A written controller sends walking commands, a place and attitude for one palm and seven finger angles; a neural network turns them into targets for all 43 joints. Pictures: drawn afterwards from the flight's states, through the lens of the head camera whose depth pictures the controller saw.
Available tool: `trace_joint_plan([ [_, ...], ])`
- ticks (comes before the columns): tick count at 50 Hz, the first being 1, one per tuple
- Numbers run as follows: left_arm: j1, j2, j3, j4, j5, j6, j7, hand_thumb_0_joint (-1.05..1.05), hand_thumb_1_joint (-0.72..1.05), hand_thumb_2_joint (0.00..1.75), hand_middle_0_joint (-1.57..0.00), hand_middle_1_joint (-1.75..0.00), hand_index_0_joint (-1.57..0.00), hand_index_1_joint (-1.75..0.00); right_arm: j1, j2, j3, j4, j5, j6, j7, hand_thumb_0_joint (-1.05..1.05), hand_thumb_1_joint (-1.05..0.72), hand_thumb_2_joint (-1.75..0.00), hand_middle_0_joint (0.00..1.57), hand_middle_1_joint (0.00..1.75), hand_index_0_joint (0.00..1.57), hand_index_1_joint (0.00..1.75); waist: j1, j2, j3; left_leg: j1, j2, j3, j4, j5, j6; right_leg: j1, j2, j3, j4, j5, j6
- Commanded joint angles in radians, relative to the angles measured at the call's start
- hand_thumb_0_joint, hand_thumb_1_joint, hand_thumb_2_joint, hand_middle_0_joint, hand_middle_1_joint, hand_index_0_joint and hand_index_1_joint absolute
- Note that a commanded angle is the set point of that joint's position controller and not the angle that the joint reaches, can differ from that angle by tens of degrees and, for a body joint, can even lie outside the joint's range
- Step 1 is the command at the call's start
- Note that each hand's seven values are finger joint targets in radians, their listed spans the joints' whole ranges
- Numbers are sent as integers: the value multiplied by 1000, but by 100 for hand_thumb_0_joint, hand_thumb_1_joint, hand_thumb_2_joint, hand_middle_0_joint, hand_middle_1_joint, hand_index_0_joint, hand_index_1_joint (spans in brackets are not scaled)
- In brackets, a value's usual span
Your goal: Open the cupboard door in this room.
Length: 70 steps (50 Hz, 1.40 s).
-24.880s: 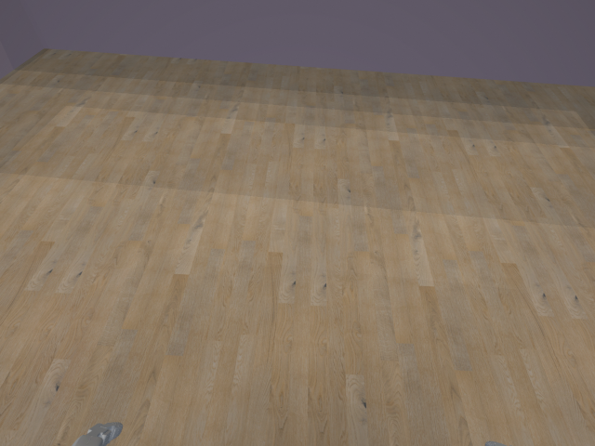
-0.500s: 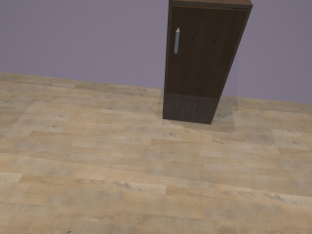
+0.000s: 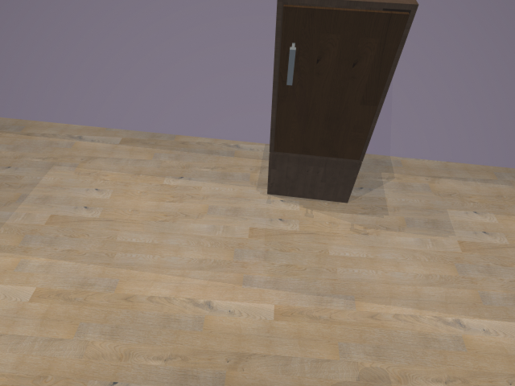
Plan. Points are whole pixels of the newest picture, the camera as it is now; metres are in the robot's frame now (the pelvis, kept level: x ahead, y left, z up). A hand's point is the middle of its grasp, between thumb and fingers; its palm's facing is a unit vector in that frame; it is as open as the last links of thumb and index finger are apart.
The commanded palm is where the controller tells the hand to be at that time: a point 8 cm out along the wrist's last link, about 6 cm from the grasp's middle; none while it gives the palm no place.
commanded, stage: look at it before walking up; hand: left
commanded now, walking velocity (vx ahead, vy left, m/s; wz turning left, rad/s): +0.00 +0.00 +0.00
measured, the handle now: (291, 64) +1.10 -0.05 -0.03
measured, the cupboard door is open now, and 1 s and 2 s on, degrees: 0 0 0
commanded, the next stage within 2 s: walk to a spot facing it in 0.06 s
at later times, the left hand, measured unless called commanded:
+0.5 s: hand out of the picture +0.01 +0.17 -0.19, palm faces -0.06 -0.97 -0.23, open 7.4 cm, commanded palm none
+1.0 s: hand out of the picture +0.08 +0.10 -0.15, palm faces -0.21 -0.95 -0.22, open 7.4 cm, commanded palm none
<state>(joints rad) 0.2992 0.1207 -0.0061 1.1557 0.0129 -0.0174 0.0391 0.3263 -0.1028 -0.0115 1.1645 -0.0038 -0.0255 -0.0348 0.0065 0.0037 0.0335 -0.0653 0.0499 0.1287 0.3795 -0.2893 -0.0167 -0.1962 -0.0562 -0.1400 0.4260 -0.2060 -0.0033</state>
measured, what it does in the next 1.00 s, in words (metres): walks ahead, turning right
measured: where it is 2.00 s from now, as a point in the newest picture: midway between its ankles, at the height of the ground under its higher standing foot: (280, 385)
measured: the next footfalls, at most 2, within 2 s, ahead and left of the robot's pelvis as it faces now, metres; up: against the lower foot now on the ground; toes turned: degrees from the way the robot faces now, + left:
left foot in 1.22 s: +0.37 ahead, -0.03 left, +0.00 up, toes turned -20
right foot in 1.84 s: +0.26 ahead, -0.19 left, +0.00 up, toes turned -36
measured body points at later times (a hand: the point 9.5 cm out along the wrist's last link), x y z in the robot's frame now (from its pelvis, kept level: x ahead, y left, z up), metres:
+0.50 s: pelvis -0.01 -0.01 -0.02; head +0.03 -0.03 +0.43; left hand +0.02 +0.22 -0.17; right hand -0.03 -0.24 -0.18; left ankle -0.05 +0.12 -0.74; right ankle +0.00 -0.11 -0.73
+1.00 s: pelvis +0.09 -0.08 +0.00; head +0.12 -0.11 +0.45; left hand +0.10 +0.15 -0.14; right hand +0.15 -0.35 -0.15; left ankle +0.19 +0.08 -0.65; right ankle +0.00 -0.11 -0.74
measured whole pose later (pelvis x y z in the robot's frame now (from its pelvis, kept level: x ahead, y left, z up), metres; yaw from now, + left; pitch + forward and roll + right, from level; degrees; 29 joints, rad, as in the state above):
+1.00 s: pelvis +0.09 -0.08 +0.00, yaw -19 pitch +1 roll +2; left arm 0.44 0.12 0.02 1.05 0.02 -0.07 0.00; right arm 0.07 -0.24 -0.07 0.95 -0.02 0.02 0.01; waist 0.07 0.04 0.05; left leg -0.64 0.11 0.00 1.10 -0.17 -0.09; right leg -0.05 0.08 0.05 0.33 -0.30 -0.10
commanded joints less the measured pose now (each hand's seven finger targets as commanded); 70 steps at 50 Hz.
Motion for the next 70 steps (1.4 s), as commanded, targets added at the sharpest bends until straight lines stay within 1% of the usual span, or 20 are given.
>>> trace_joint_plan([
  [1, 70, 92, 16, -18, -5, -13, 9, 0, 90, 90, -20, -30, -20, -30, 90, -87, -10, -13, -1, -3, -5, 0, -90, -90, 20, 30, 20, 30, -2, -1, 68, -114, 92, -91, -86, 158, 27, 39, -84, 106, -68, 163, -11],
  [17, -10, 134, 69, -88, 7, 34, -13, 0, 90, 90, -20, -30, -20, -30, 27, -146, -55, -79, -9, 29, -21, 0, -90, -90, 20, 30, 20, 30, -13, 24, 60, -101, 158, -55, 15, 78, 39, -128, -49, 155, 88, 184, -28],
  [23, -72, 104, 96, -186, 17, 58, -36, 0, 90, 90, -20, -30, -20, -30, -25, -213, -88, -136, -22, 19, -18, 0, -90, -90, 20, 30, 20, 30, -19, 201, 53, -63, 368, -139, -51, 288, 186, -307, 4, 90, 510, -286, 9],
  [25, -67, 99, 98, -202, 17, 52, -47, 0, 90, 90, -20, -30, -20, -30, -68, -228, -94, -157, -29, 18, -10, 0, -90, -90, 20, 30, 20, 30, -1, 178, 51, -100, 359, -83, -19, 187, 159, -238, -15, 71, 422, -284, 9],
  [27, 35, 101, 99, -179, 18, 44, -58, 0, 90, 90, -20, -30, -20, -30, -130, -242, -95, -181, -30, 23, -2, 0, -90, -90, 20, 30, 20, 30, 58, 112, 25, -190, 313, -22, 98, -13, 96, -61, 14, 26, 263, -177, 8],
  [28, 139, 134, 106, -150, 18, 31, -58, 0, 90, 90, -20, -30, -20, -30, -143, -232, -91, -194, -25, 24, 6, 0, -90, -90, 20, 30, 20, 30, 109, -31, -12, -274, 245, 44, 302, -85, 48, 90, 16, 52, 100, -109, -3],
  [29, 223, 266, 123, -127, 27, 7, -44, 0, 90, 90, -20, -30, -20, -30, -150, -157, -75, -240, -11, 26, 16, 0, -90, -90, 20, 30, 20, 30, 138, -432, -16, -538, 79, 114, 670, -330, -25, 217, -231, 519, -120, -127, -94],
  [30, 254, 299, 118, -125, 0, 7, -26, 0, 90, 90, -20, -30, -20, -30, -246, -165, -65, -300, -15, 24, 21, 0, -90, -90, 20, 30, 20, 30, 149, -402, 26, -642, 10, -30, 817, -380, -33, 163, -322, 763, -229, -20, -169],
  [33, 110, 245, 110, -171, -2, -14, -21, 0, 90, 90, -20, -30, -20, -30, -264, -198, -80, -285, -22, 14, 36, 0, -90, -90, 20, 30, 20, 30, 66, -126, 101, -654, 87, -138, 896, -97, -24, 63, -263, 652, -217, -192, -177],
  [36, 81, 223, 98, -188, -1, -39, -28, 0, 90, 90, -20, -30, -20, -30, -188, -189, -82, -244, -26, 18, 49, 0, -90, -90, 20, 30, 20, 30, 24, -20, 11, -581, 78, -127, 845, 60, -43, 87, -172, 487, -205, -71, -111],
  [43, 202, 192, 82, -153, 2, -60, -28, 0, 90, 90, -20, -30, -20, -30, -246, -180, -67, -270, -23, 22, 44, 0, -90, -90, 20, 30, 20, 30, 41, -109, 11, -679, 56, -137, 797, 127, -68, 196, -118, 395, -170, 312, -41],
  [54, 288, 178, 64, -104, 13, -60, -1, 0, 90, 90, -20, -30, -20, -30, -465, -163, -40, -352, -13, -5, 53, 0, -90, -90, 20, 30, 20, 30, 91, -122, 81, -722, 31, -73, 520, 50, -49, 327, -143, 441, -125, 640, -174],
  [57, 230, 209, 75, -116, 12, -53, 2, 0, 90, 90, -20, -30, -20, -30, -436, -160, -37, -357, -6, -20, 51, 0, -90, -90, 20, 30, 20, 30, 62, -135, 49, -533, -2, -50, 322, 11, -26, 289, -130, 421, -53, 779, -161],
  [59, 167, 239, 85, -128, 2, -57, 0, 0, 90, 90, -20, -30, -20, -30, -224, -188, -47, -296, -5, -32, 30, 0, -90, -90, 20, 30, 20, 30, -35, -141, -60, -236, -63, -17, 166, 132, -4, 223, -77, 379, 114, 922, -114],
  [60, 139, 245, 92, -134, -7, -58, -1, 0, 90, 90, -20, -30, -20, -30, -56, -232, -59, -245, -7, -33, 18, 0, -90, -90, 20, 30, 20, 30, -104, -116, -147, 23, -20, -49, 106, 278, 10, 99, -44, 354, 272, 790, -78],
  [61, 158, 196, 88, -144, -20, -58, -6, 0, 90, 90, -20, -30, -20, -30, 93, -340, -82, -212, -18, -42, 6, 0, -90, -90, 20, 30, 20, 30, -140, 95, -274, 307, 229, -285, 137, 568, 82, -120, 78, 271, 536, 306, -28],
  [62, 201, 144, 75, -158, -31, -58, -15, 0, 90, 90, -20, -30, -20, -30, 163, -388, -89, -190, -16, -37, 7, 0, -90, -90, 20, 30, 20, 30, -118, 275, -371, 417, 490, -540, 120, 902, 203, -304, 146, 208, 857, -415, -6],
  [63, 183, 163, 82, -162, -21, -46, -9, 0, 90, 90, -20, -30, -20, -30, 97, -339, -72, -205, -4, -22, 10, 0, -90, -90, 20, 30, 20, 30, -85, 154, -300, 270, 505, -509, 66, 843, 246, -309, 82, 245, 968, -412, -11],
  [66, 61, 145, 91, -186, 3, -7, -40, 0, 90, 90, -20, -30, -20, -30, -69, -205, -34, -242, -12, -37, 3, 0, -90, -90, 20, 30, 20, 30, -4, 85, -10, -117, 362, -291, -42, 617, 154, -313, -14, 184, 948, -236, 28],
  [70, 100, 112, 97, -190, 10, 50, -52, 0, 90, 90, -20, -30, -20, -30, -82, -180, -38, -233, -12, -40, 1, 0, -90, -90, 20, 30, 20, 30, 45, 128, -35, -177, 261, -60, -54, 608, 89, -284, -11, 146, 912, -103, 50],
])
